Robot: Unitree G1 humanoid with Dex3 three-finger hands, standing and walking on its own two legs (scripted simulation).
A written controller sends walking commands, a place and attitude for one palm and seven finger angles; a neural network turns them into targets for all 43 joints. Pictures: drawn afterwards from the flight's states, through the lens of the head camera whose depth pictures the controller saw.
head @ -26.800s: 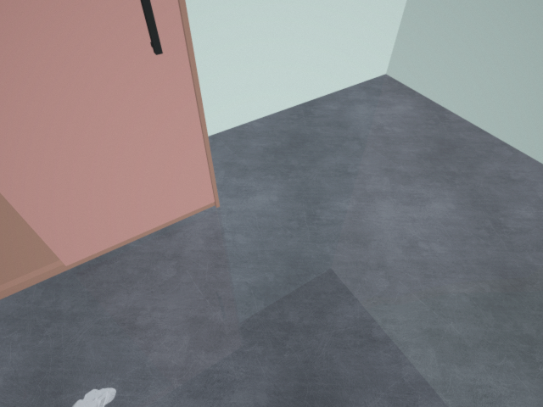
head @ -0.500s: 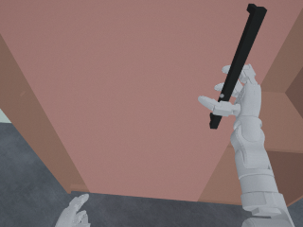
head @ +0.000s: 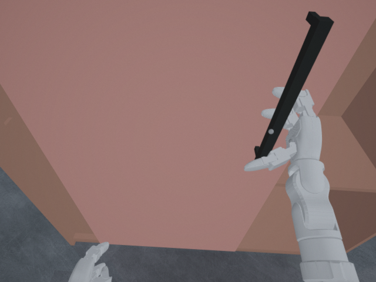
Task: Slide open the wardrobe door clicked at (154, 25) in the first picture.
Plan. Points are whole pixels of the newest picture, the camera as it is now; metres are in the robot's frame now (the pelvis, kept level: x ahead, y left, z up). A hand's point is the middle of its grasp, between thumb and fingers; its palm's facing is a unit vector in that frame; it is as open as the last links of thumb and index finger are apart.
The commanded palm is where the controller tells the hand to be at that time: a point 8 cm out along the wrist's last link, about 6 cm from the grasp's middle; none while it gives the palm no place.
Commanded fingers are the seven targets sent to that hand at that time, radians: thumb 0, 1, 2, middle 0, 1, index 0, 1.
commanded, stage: slip the hand off the handle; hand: right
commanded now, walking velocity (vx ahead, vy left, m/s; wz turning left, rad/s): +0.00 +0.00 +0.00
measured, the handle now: (280, 105) +0.41 -0.15 +0.21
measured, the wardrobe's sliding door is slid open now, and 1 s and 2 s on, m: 0.51 0.51 0.51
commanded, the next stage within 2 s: draw the hand back to the body in 1.16 s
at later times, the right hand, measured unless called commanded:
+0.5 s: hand (308, 134) +0.35 -0.19 +0.19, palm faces +0.13 +0.99 -0.07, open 14.7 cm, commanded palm +0.32 -0.24 +0.18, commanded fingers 0.00 0.55 -0.20 0.25 1.15 0.25 1.15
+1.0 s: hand (318, 170) +0.27 -0.19 +0.18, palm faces +0.12 +0.99 -0.07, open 14.7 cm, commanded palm +0.24 -0.24 +0.18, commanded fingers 0.00 0.55 -0.20 0.25 1.15 0.25 1.15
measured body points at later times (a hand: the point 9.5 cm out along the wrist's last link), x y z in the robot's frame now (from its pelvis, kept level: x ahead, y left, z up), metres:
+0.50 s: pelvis +0.00 -0.01 +0.00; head -0.01 +0.01 +0.45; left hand +0.14 +0.24 -0.11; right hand +0.34 -0.25 +0.20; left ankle +0.00 +0.11 -0.73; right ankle +0.02 -0.13 -0.73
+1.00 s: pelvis -0.01 -0.01 +0.00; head -0.03 +0.01 +0.45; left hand +0.19 +0.21 -0.08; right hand +0.26 -0.24 +0.19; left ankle +0.00 +0.11 -0.73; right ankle +0.02 -0.13 -0.73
